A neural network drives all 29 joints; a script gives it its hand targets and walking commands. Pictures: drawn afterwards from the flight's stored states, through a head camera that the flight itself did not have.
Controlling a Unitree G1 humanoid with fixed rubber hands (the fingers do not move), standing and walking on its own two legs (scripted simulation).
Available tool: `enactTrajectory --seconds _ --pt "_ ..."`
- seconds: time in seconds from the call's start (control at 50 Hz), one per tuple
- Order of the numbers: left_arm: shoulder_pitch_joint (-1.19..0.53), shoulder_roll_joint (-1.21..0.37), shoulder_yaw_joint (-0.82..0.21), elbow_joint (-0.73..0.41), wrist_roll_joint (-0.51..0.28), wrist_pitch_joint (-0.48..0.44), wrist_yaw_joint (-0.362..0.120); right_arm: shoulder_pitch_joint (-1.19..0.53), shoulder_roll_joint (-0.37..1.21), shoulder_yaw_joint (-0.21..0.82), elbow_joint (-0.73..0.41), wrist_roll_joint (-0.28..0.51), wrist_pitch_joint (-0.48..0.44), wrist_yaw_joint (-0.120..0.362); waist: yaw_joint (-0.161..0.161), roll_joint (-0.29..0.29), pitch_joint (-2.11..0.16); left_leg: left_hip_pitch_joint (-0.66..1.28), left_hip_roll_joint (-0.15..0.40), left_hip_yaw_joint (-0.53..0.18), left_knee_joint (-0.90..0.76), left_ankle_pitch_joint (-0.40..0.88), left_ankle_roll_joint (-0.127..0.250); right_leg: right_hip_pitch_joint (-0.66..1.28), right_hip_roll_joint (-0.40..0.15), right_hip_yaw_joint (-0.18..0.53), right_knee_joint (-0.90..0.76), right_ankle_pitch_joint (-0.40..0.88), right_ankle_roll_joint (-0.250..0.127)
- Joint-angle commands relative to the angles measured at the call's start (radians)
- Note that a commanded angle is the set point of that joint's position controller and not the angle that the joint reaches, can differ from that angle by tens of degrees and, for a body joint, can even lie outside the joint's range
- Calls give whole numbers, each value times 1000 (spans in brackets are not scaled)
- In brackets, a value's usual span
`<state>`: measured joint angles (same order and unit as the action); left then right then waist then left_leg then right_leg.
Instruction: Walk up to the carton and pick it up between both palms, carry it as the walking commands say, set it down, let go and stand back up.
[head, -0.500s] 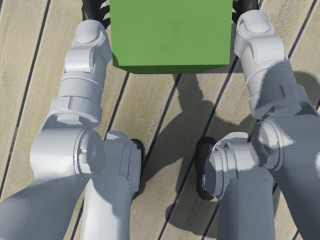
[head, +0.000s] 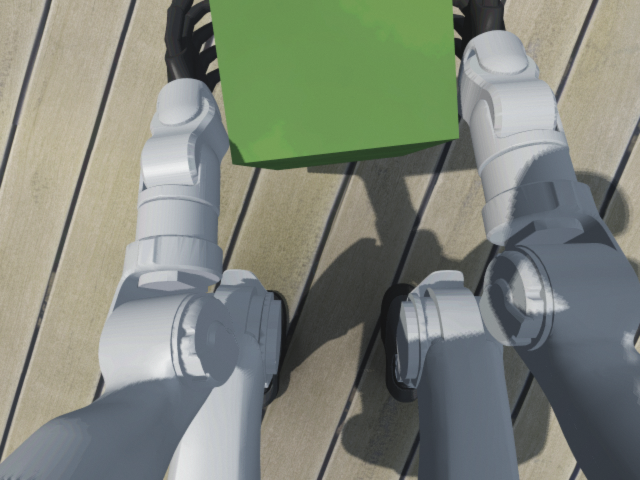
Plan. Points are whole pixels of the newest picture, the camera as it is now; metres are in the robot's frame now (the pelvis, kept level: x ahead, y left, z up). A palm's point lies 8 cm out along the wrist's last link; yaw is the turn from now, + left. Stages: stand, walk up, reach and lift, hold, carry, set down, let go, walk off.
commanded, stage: reach and lift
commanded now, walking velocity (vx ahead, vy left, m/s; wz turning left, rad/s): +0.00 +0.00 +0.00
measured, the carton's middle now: (334, 97) +0.52 -0.01 -0.19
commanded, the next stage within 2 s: none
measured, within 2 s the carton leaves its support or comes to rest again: neither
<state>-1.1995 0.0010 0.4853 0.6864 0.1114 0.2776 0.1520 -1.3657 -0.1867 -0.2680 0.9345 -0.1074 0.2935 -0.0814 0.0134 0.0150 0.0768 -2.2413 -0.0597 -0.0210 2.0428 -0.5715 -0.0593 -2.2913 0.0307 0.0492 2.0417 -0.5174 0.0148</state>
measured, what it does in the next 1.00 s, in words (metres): rises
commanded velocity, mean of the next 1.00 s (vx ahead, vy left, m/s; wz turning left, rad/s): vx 0.00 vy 0.00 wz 0.00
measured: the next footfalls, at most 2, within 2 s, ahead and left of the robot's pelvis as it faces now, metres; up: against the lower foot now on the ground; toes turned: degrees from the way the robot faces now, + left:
none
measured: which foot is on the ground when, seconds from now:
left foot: down 0.00-1.00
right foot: down 0.00-1.00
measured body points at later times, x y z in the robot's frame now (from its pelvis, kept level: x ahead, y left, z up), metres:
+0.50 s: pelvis +0.00 +0.00 +0.04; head +0.31 -0.03 +0.37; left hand +0.52 +0.13 -0.06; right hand +0.54 -0.16 -0.06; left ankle +0.11 +0.13 -0.37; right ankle +0.11 -0.12 -0.37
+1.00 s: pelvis +0.01 +0.00 +0.09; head +0.27 -0.03 +0.45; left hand +0.50 +0.13 +0.02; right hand +0.52 -0.16 +0.01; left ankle +0.11 +0.13 -0.37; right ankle +0.11 -0.12 -0.37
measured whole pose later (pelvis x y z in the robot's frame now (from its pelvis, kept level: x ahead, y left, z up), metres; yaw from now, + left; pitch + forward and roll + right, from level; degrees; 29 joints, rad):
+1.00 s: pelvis +0.01 +0.00 +0.09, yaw -2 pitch +43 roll +2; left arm -0.98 -0.11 0.54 0.57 0.20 0.37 0.10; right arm -1.10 -0.05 -0.38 0.77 -0.21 0.39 -0.05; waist 0.03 0.01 -0.15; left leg -1.97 -0.05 -0.04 1.76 -0.54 -0.05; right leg -2.02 0.04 0.05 1.75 -0.49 0.01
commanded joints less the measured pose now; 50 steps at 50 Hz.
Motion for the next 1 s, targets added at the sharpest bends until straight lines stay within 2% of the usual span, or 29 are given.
enactTrajectory --seconds 0.0,0.2,0.5,0.76,0.98 --pt "-734 -936 -525 -40 -109 -3 -286 -535 1060 330 -98 101 -26 256 -7 -72 -1219 491 -118 133 -174 271 20 768 112 -107 -167 310 -3" --pt "-694 -983 -608 -130 -141 18 -284 -524 1128 428 -232 134 -5 239 20 -85 -1429 580 -119 128 -212 381 15 909 130 -106 -203 428 3" --pt "-645 -1032 -524 -67 -72 55 -292 -460 1155 331 -153 60 28 258 15 -68 -1294 605 -127 121 -329 272 11 841 138 -112 -320 276 -10" --pt "-597 -1085 -540 -81 -71 87 -301 -416 1214 347 -176 59 58 271 18 -69 -1345 687 -133 117 -395 276 12 934 144 -109 -392 278 -9" --pt "-530 -1108 -538 -74 -63 94 -314 -350 1263 345 -171 46 68 265 24 -84 -1299 732 -135 109 -465 267 16 1011 145 -92 -472 272 -4"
